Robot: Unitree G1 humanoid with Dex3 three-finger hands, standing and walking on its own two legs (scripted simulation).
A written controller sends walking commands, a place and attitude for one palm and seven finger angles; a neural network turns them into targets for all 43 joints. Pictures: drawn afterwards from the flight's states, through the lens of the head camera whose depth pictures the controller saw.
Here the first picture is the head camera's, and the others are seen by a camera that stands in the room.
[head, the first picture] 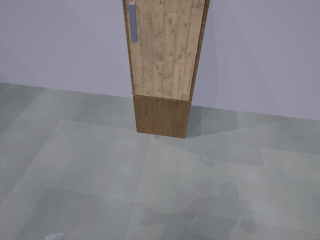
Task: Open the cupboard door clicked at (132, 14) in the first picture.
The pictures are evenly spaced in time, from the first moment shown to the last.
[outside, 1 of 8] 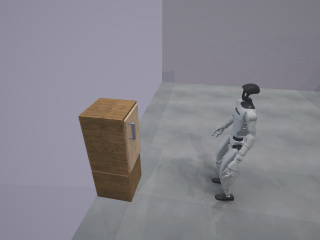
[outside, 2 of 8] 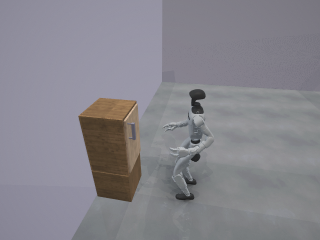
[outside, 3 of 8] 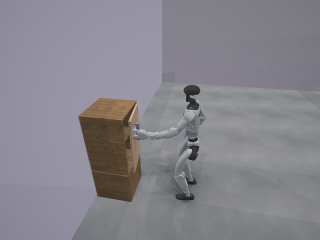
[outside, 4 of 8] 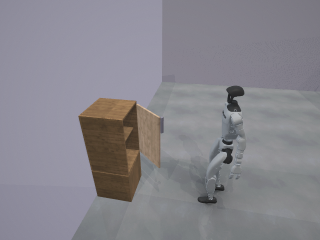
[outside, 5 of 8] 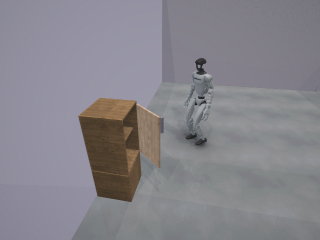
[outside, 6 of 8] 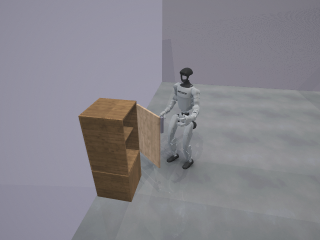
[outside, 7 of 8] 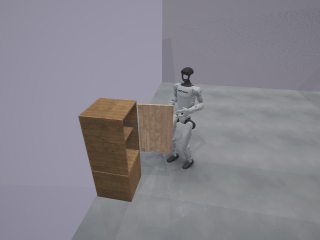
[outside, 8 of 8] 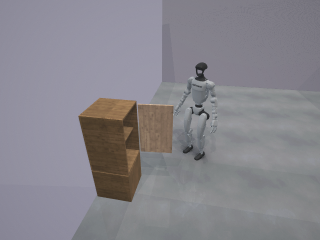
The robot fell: no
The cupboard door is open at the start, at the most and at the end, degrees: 0 96 96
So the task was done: yes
